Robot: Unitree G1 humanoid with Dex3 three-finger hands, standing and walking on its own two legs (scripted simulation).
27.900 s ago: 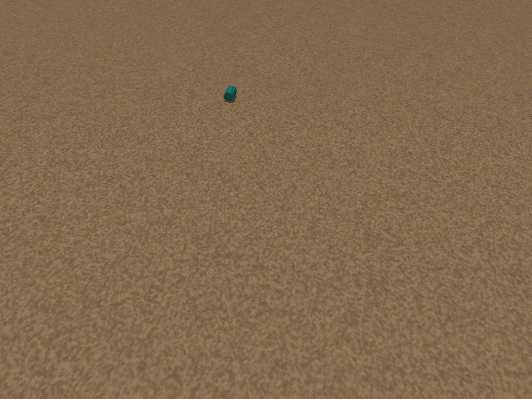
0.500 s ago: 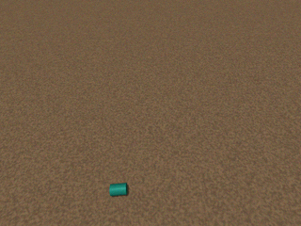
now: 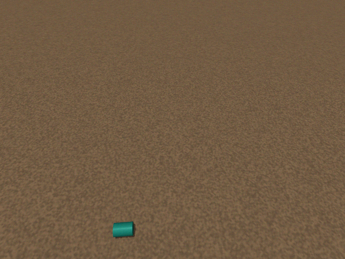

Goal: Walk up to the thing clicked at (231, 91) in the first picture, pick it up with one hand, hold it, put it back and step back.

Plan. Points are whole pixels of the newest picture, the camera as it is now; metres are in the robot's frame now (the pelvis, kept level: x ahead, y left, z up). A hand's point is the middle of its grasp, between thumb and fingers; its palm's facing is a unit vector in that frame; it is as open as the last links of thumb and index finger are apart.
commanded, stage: walk up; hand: left
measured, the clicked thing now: (123, 229) +0.45 +0.24 -0.74
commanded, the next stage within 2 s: stand in 0.70 s
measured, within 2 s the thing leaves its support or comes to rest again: neither
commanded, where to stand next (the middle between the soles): +0.04 -0.01 m, yaw +1 degrees
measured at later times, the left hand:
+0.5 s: hand out of the picture +0.08 +0.25 -0.15, palm faces +0.01 -0.94 -0.33, open 7.4 cm
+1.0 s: hand out of the picture +0.09 +0.24 -0.15, palm faces -0.01 -0.94 -0.34, open 7.4 cm
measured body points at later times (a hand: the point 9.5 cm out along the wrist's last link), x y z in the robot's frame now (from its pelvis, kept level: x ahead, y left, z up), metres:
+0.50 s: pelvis +0.01 +0.00 +0.00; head +0.02 -0.01 +0.45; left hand +0.08 +0.30 -0.13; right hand +0.11 -0.30 -0.13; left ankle +0.01 +0.12 -0.75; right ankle +0.02 -0.13 -0.75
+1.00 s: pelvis +0.01 -0.01 +0.00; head +0.02 -0.01 +0.45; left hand +0.09 +0.29 -0.13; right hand +0.10 -0.31 -0.13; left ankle +0.01 +0.12 -0.75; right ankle +0.02 -0.13 -0.75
